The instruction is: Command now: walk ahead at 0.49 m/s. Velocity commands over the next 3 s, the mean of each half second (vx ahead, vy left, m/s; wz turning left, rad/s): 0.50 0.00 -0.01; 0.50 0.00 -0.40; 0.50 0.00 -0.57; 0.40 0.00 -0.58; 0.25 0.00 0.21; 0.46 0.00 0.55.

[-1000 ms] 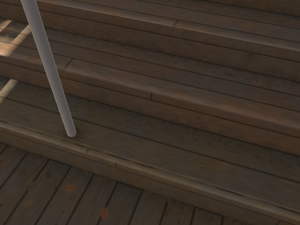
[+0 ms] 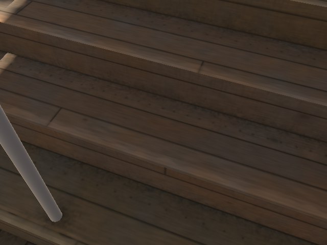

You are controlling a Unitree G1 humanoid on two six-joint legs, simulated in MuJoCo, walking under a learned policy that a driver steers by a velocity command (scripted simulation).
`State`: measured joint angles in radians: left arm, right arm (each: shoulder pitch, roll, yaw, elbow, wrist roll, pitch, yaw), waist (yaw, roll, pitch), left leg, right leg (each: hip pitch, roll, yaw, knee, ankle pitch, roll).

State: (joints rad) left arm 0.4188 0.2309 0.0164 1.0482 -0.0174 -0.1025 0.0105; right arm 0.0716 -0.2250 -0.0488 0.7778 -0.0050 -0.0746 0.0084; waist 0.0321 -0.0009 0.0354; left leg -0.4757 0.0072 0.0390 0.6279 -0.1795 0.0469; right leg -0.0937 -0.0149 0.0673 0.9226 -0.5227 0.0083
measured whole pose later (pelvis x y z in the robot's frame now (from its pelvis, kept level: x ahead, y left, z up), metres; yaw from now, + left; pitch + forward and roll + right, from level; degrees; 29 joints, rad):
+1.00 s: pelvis +0.55 +0.02 +0.20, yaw -14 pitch +7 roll +4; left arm 0.63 0.06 -0.03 1.07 0.00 -0.01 0.05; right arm -0.06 -0.05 0.14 0.64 0.00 -0.10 0.03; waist 0.11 0.00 -0.04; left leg -1.06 0.07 0.15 1.30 -0.39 0.04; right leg 0.00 -0.06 0.18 0.21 -0.28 -0.03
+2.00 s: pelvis +1.02 -0.27 +0.52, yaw -50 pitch +4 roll +4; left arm 0.46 0.09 -0.02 0.90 0.02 0.02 -0.01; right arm -0.05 -0.01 0.13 0.50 -0.05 -0.09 -0.02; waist 0.03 0.01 -0.03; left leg -1.35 0.05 0.07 1.88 -0.12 0.03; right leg -0.25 0.06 0.14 0.53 -0.32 -0.07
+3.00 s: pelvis +1.28 -0.56 +0.68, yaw -20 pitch +2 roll +0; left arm 0.58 0.12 -0.02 0.98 0.04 -0.05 0.03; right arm 0.07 -0.09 0.07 0.57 0.01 0.00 0.02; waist 0.05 0.06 -0.02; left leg -1.40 0.02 -0.06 2.14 -0.06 0.01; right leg -0.13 -0.07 -0.16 0.44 -0.34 0.01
